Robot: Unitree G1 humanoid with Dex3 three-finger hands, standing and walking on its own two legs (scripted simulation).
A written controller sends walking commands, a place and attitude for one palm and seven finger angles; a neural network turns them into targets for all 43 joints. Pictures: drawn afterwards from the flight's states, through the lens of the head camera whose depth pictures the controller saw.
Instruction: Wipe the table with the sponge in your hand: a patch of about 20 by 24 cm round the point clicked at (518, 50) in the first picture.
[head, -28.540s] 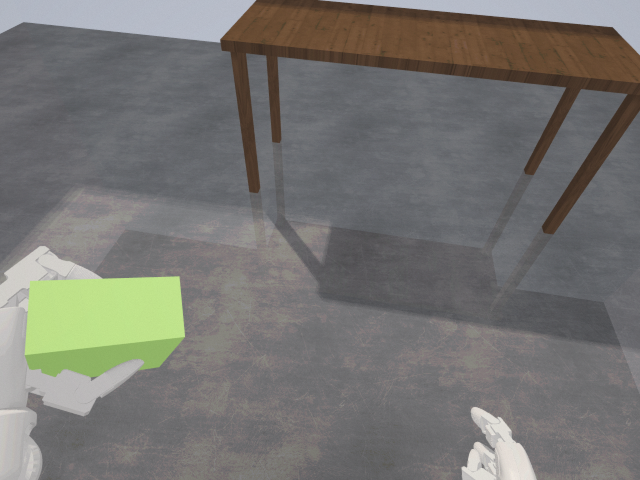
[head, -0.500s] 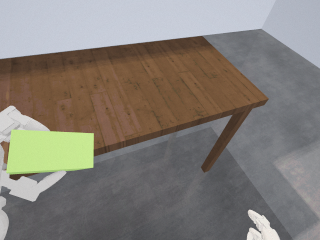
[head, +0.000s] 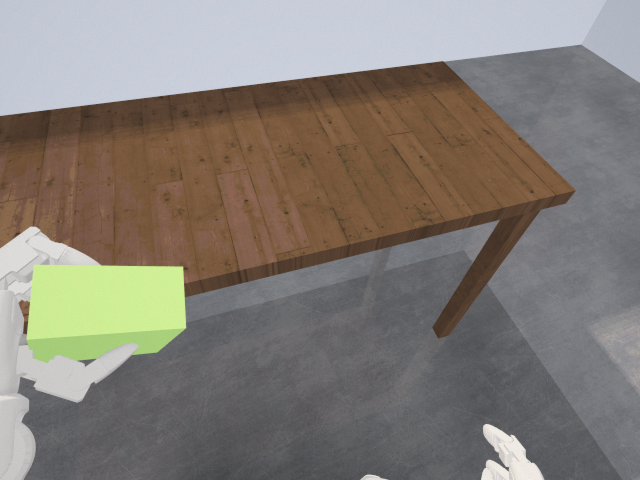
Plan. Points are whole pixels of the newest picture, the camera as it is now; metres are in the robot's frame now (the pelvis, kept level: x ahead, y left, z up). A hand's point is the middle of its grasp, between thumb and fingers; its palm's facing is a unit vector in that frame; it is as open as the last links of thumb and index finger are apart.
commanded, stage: come to a stop and stand still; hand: left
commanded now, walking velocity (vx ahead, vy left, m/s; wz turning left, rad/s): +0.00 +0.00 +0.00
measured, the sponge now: (127, 315) +0.24 +0.22 +0.12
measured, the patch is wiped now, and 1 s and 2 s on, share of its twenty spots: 0.00 0.00 0.00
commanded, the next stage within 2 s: look again from close up in 0.06 s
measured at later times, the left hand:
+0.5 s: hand (14, 330) +0.20 +0.28 +0.16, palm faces +0.43 -0.82 -0.37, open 10.1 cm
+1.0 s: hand (128, 266) +0.26 +0.21 +0.17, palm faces +0.32 -0.83 -0.45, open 10.1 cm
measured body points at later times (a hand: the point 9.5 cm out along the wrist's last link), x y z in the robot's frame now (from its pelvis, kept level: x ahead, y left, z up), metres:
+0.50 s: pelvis -0.02 +0.03 +0.00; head +0.00 +0.04 +0.45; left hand +0.17 +0.32 +0.18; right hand +0.13 -0.19 -0.09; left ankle +0.03 +0.16 -0.73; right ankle +0.04 -0.07 -0.72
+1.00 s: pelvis +0.03 -0.02 -0.01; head +0.06 -0.01 +0.44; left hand +0.24 +0.25 +0.20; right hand +0.17 -0.25 -0.10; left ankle +0.02 +0.13 -0.70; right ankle +0.06 -0.09 -0.73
